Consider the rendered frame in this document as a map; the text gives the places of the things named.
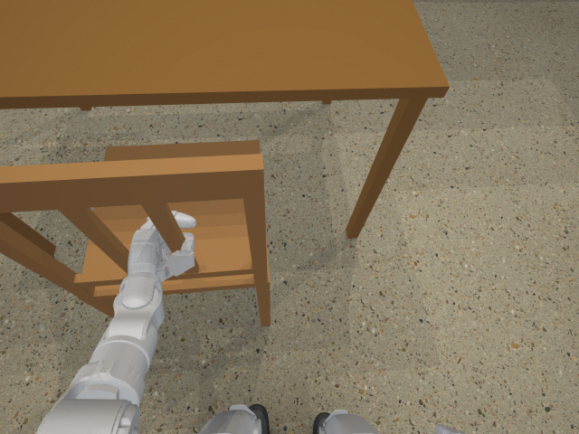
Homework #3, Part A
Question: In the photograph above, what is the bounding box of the left robot thigh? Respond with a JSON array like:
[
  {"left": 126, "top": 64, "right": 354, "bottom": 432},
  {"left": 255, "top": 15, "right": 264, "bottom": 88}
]
[{"left": 198, "top": 410, "right": 261, "bottom": 434}]

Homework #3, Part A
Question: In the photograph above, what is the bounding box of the chair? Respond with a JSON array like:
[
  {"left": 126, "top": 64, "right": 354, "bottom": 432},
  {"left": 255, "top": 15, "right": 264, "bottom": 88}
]
[{"left": 0, "top": 140, "right": 271, "bottom": 326}]

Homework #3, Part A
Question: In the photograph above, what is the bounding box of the left robot forearm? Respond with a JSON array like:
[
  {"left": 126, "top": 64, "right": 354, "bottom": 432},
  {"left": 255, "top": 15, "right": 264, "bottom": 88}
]
[{"left": 35, "top": 272, "right": 165, "bottom": 434}]

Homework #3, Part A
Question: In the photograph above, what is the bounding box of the table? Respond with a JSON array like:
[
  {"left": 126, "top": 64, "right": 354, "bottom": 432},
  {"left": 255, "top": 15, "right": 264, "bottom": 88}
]
[{"left": 0, "top": 0, "right": 450, "bottom": 257}]

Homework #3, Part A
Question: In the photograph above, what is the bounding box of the robot left hand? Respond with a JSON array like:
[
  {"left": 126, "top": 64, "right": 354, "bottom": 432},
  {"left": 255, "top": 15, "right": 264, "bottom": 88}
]
[{"left": 128, "top": 211, "right": 196, "bottom": 282}]

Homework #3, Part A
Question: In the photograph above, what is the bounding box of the robot left upper arm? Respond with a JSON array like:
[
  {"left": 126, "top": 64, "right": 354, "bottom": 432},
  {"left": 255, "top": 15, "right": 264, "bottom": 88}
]
[{"left": 41, "top": 399, "right": 140, "bottom": 434}]

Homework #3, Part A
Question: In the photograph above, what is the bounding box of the right robot shin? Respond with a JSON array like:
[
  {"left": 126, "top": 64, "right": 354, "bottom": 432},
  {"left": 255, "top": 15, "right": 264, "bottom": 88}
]
[{"left": 325, "top": 410, "right": 348, "bottom": 422}]

